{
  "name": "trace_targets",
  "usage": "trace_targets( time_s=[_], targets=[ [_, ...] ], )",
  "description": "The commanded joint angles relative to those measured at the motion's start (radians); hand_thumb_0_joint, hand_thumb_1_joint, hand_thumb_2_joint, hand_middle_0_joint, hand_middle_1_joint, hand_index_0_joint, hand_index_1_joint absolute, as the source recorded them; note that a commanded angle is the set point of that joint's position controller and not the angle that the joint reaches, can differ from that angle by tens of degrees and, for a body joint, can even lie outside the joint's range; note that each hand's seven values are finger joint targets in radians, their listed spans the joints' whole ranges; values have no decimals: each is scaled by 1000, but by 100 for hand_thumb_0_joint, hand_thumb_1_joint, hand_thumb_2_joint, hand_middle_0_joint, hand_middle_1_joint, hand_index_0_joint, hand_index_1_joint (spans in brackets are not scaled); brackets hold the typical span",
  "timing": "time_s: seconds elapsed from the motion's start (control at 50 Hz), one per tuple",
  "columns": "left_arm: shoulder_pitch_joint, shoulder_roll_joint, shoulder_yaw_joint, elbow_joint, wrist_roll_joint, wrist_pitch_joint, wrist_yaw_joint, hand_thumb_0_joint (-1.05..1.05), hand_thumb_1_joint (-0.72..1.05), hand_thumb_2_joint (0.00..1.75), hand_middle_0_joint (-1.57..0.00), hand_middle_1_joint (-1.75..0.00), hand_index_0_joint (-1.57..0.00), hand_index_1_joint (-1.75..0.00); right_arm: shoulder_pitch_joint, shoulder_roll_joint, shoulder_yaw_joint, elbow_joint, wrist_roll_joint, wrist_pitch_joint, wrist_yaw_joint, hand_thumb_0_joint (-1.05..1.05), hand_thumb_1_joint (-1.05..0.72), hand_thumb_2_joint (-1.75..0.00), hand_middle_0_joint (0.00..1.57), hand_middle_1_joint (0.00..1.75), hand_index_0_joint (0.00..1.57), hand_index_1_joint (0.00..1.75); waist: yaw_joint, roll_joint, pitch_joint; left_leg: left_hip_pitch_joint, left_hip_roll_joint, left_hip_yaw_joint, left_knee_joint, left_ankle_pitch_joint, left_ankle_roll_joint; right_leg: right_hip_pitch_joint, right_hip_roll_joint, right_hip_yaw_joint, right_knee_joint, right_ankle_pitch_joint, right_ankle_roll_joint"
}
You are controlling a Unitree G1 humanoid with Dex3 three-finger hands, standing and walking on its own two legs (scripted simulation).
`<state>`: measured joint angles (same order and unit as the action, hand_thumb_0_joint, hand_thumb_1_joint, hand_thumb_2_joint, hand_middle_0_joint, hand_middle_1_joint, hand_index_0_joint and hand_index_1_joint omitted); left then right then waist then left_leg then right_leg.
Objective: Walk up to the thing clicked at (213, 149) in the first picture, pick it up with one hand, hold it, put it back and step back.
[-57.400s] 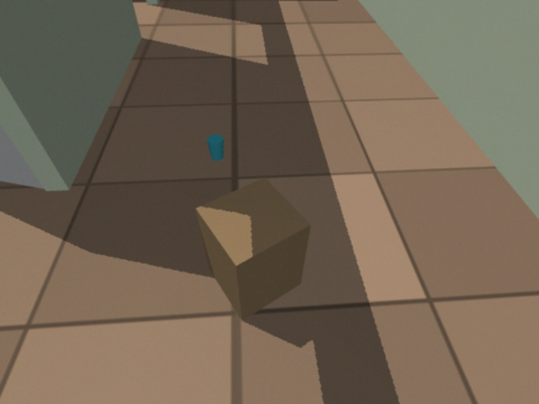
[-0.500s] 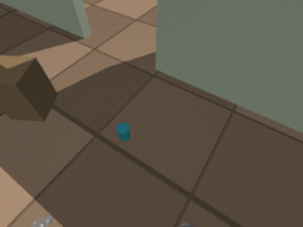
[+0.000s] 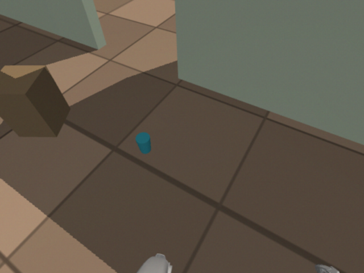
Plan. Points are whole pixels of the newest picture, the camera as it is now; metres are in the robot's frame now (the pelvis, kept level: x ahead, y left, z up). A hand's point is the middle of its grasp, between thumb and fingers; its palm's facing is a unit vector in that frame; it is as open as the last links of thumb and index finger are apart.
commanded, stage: step back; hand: left
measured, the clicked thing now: (144, 143) +0.96 +0.31 -0.69
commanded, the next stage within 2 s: stand in 1.08 s
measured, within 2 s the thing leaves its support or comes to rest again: neither
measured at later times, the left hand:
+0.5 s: hand out of the picture +0.01 +0.27 -0.14, palm faces +0.08 -0.92 -0.38, open 7.4 cm
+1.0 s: hand out of the picture +0.07 +0.29 -0.14, palm faces +0.07 -0.93 -0.35, open 7.4 cm
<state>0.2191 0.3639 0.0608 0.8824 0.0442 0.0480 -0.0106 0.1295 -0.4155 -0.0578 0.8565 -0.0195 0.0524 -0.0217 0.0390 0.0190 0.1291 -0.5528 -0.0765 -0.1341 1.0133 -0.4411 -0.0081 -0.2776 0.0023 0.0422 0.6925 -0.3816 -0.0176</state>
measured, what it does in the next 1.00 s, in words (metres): steps on the spot: left foot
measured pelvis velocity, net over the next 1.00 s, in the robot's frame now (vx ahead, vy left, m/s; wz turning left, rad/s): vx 0.00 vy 0.02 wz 0.07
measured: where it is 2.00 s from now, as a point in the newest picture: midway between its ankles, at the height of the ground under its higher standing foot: outside the picture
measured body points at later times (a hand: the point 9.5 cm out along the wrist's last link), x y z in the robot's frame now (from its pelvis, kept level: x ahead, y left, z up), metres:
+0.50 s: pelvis -0.04 +0.00 +0.00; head -0.03 +0.00 +0.45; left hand +0.00 +0.32 -0.11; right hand +0.05 -0.31 -0.12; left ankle -0.05 +0.12 -0.72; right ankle +0.00 -0.12 -0.72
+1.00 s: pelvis +0.00 +0.02 +0.02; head +0.02 +0.03 +0.46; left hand +0.07 +0.34 -0.11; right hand +0.14 -0.26 -0.11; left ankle +0.01 +0.14 -0.72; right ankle +0.00 -0.12 -0.72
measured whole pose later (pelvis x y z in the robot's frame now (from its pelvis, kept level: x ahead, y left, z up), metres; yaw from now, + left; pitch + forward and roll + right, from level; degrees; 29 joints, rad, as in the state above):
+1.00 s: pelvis +0.00 +0.02 +0.02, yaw +4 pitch -2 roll +0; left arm 0.11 0.38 0.02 1.05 0.01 -0.01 0.00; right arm 0.05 -0.32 -0.02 1.06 -0.02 -0.02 0.00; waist 0.02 -0.01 0.07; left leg -0.23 0.02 0.03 0.51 -0.25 0.00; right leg -0.17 -0.02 0.02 0.49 -0.29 0.03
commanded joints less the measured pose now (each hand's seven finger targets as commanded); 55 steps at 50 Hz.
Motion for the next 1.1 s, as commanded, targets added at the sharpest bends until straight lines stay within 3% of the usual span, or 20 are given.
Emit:
trace_targets(
  time_s=[0.0,0.08,0.16,0.18,0.2,0.22,0.24,0.28,0.34,0.4,0.42,0.44,0.46,0.48,0.64,0.66,0.68,0.7,0.8,1.08],
  targets=[
    [-110,283,87,-119,7,-59,31,0,90,90,-20,-30,-20,-30,62,-181,-40,-36,4,-36,-6,0,-90,-90,20,30,20,30,-26,-155,-107,50,0,5,121,7,-19,-15,-222,197,-261,124,-170],
    [-24,305,96,-79,12,-66,25,0,90,90,-20,-30,-20,-30,-2,-173,-43,-37,-17,-50,14,0,-90,-90,20,30,20,30,45,-201,-85,19,57,50,-181,-70,-16,124,-260,279,-318,-229,-179],
    [-65,295,68,-69,0,-54,10,0,90,90,-20,-30,-20,-30,111,-156,-53,47,-9,-75,26,0,-90,-90,20,30,20,30,-24,-168,-82,400,35,154,-580,41,31,-87,-210,170,-279,-236,-122],
    [-43,251,48,-61,-1,-50,8,0,90,90,-20,-30,-20,-30,140,-167,-64,68,-16,-82,23,0,-90,-90,20,30,20,30,-47,-85,-92,502,55,88,-634,56,47,-165,-157,112,-183,-225,-90],
    [-55,181,28,-76,-15,-54,3,0,90,90,-20,-30,-20,-30,145,-229,-75,61,-26,-90,19,0,-90,-90,20,30,20,30,-58,113,-112,555,256,-283,-734,-197,122,-323,-60,20,-27,-175,-13],
    [-127,237,52,-60,-23,-58,10,0,90,90,-20,-30,-20,-30,124,-304,-80,48,-24,-90,22,0,-90,-90,20,30,20,30,-83,141,-65,325,418,-486,-826,-446,246,-267,-21,-31,146,-204,5],
    [-143,266,59,-59,-15,-63,8,0,90,90,-20,-30,-20,-30,71,-286,-79,37,-23,-98,23,0,-90,-90,20,30,20,30,-62,61,-14,254,417,-443,-824,-389,258,-217,-48,28,205,-158,-2],
    [-89,219,47,-31,-29,-74,-2,0,90,90,-20,-30,-20,-30,35,-212,-50,38,-26,-110,17,0,-90,-90,20,30,20,30,-28,61,-35,348,313,-254,-737,-94,194,-201,-58,26,131,-83,-4],
    [-57,221,51,-1,-21,-83,-7,0,90,90,-20,-30,-20,-30,56,-223,-61,47,-26,-101,24,0,-90,-90,20,30,20,30,-50,155,-72,308,278,-155,-705,-25,173,-70,-19,-46,14,-79,1],
    [-2,201,52,42,-15,-97,6,0,90,90,-20,-30,-20,-30,28,-184,-49,35,-10,-76,27,0,-90,-90,20,30,20,30,0,102,-90,192,217,-39,-558,46,116,172,35,-88,-248,73,-14],
    [24,224,63,54,-8,-100,13,0,90,90,-20,-30,-20,-30,36,-148,-38,27,-6,-73,25,0,-90,-90,20,30,20,30,12,35,-104,93,181,-11,-463,32,84,285,-1,3,-262,63,-30],
    [73,294,75,60,-3,-107,20,0,90,90,-20,-30,-20,-30,7,-98,-26,9,-2,-73,24,0,-90,-90,20,30,20,30,42,-150,-101,-54,59,64,-254,-65,37,298,-195,346,-381,-139,-105],
    [49,355,86,48,-2,-111,17,0,90,90,-20,-30,-20,-30,-4,-130,-35,13,-11,-70,14,0,-90,-90,20,30,20,30,42,-174,-57,-22,53,61,-109,-159,21,151,-371,519,-472,-300,-207],
    [0,350,86,23,-7,-114,16,0,90,90,-20,-30,-20,-30,35,-164,-48,27,-14,-71,12,0,-90,-90,20,30,20,30,16,-111,-18,-4,84,1,-67,-132,20,91,-395,527,-469,-301,-240],
    [-126,234,26,2,-23,-93,11,0,90,90,-20,-30,-20,-30,110,-114,-44,109,-16,-94,20,0,-90,-90,20,30,20,30,-66,-121,-114,422,80,139,-561,218,15,-87,-169,70,-198,234,-91],
    [-112,196,10,2,-31,-89,11,0,90,90,-20,-30,-20,-30,101,-139,-47,108,-20,-98,13,0,-90,-90,20,30,20,30,-65,-40,-134,463,156,30,-609,274,30,-120,-131,38,-130,261,-55],
    [-88,157,-2,9,-49,-78,10,0,90,90,-20,-30,-20,-30,45,-195,-46,88,-21,-104,8,0,-90,-90,20,30,20,30,-37,105,-140,389,319,-211,-716,166,98,-124,-31,-14,-38,92,-1],
    [-78,212,17,36,-49,-69,18,0,90,90,-20,-30,-20,-30,2,-243,-50,81,-12,-103,11,0,-90,-90,20,30,20,30,-27,110,-127,268,390,-252,-718,107,181,-21,-22,-26,-2,-97,0],
    [-44,221,15,99,-42,-92,23,0,90,90,-20,-30,-20,-30,-69,-164,-19,105,1,-101,9,0,-90,-90,20,30,20,30,-3,98,-192,328,245,1,-554,551,67,138,-71,34,-208,313,-11],
    [-160,187,-18,153,-42,-88,20,0,90,90,-20,-30,-20,-30,-129,-132,-6,193,18,-90,17,0,-90,-90,20,30,20,30,-43,-15,-199,474,214,56,-663,502,32,153,-122,56,-338,418,-3]
  ],
)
